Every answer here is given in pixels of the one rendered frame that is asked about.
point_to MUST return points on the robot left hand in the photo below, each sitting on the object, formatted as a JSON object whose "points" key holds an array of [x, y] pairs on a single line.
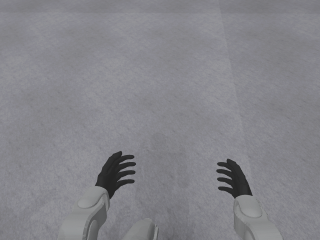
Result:
{"points": [[109, 176]]}

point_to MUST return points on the robot left thigh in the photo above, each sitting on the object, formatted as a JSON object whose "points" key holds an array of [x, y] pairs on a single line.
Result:
{"points": [[142, 230]]}

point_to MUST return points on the right robot forearm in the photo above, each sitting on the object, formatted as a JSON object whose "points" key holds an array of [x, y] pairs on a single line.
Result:
{"points": [[251, 221]]}

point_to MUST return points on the robot right hand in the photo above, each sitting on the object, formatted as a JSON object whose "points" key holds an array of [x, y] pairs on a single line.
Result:
{"points": [[240, 185]]}

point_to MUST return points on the left robot forearm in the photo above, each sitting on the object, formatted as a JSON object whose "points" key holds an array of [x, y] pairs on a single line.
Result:
{"points": [[88, 214]]}

